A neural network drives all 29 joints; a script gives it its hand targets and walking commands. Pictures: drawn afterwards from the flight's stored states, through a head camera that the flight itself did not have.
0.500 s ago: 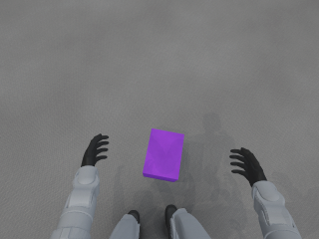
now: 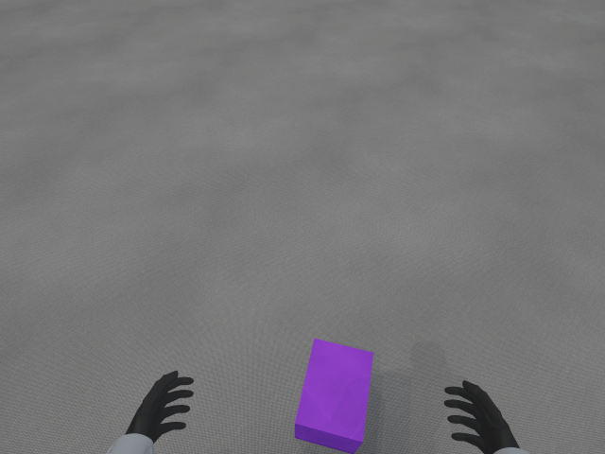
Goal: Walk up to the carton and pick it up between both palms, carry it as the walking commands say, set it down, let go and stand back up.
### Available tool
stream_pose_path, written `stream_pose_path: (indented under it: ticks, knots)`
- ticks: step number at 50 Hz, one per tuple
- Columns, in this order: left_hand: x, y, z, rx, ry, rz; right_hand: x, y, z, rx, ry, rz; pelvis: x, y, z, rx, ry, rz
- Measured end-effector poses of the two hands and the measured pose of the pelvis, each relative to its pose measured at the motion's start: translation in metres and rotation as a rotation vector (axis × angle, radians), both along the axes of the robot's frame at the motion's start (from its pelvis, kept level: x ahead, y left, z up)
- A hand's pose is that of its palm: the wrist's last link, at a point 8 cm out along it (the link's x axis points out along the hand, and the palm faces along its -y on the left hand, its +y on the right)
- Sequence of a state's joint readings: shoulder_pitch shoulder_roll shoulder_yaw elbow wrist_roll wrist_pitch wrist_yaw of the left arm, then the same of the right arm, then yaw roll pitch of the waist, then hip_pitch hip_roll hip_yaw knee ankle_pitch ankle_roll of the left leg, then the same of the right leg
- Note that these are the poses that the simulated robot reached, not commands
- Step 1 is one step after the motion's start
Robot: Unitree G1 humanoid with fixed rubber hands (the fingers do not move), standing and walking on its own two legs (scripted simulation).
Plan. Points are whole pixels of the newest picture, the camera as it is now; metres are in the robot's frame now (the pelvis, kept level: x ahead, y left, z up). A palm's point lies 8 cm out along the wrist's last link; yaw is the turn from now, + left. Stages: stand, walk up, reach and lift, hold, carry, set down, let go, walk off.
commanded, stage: let go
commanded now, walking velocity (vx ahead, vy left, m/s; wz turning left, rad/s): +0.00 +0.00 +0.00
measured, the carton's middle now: (333, 395) +0.38 -0.07 -0.68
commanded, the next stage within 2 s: stand in 0.28 s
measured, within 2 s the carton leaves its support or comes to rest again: neither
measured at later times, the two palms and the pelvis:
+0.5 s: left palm out of the picture +0.13 +0.24 -0.10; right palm out of the picture +0.13 -0.28 -0.09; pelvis +0.02 -0.01 -0.01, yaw -4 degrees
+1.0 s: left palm (167, 446) +0.15 +0.21 -0.12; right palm out of the picture +0.06 -0.30 -0.12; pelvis +0.04 -0.03 -0.02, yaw -8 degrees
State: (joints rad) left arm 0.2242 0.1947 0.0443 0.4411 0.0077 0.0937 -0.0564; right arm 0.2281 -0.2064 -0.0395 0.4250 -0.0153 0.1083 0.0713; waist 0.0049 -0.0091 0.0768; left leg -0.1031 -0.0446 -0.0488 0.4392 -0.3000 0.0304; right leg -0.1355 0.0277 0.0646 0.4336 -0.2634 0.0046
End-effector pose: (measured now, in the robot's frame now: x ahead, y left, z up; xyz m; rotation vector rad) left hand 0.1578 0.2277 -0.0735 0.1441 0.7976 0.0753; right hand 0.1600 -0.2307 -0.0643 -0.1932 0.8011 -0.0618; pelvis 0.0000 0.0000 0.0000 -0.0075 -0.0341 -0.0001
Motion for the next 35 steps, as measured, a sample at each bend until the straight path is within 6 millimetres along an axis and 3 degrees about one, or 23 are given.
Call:
stream_pose_path:
  ticks: [10, 16, 22, 35]
  knots:
    - [0.004, 0.005, 0.004, 0.009, -0.012, 0.012, 0.003, 0.003, -0.002, 0.001, 0.006, -0.048, 0.007, 0.003, -0.001, 0.003, -0.009, -0.014]
    - [-0.007, 0.005, -0.006, 0.069, 0.028, -0.002, -0.005, -0.014, -0.005, -0.048, -0.021, -0.09, 0.007, -0.001, -0.003, 0.007, 0.015, -0.037]
    - [-0.027, 0.016, -0.02, 0.135, 0.101, 0.006, -0.02, -0.038, -0.02, -0.098, -0.03, -0.127, 0.018, -0.006, -0.007, 0.008, 0.071, -0.057]
    - [-0.012, -0.009, -0.043, 0.11, 0.168, -0.034, -0.05, -0.057, -0.041, -0.1, 0.078, -0.199, 0.036, -0.021, -0.015, 0.012, 0.097, -0.099]
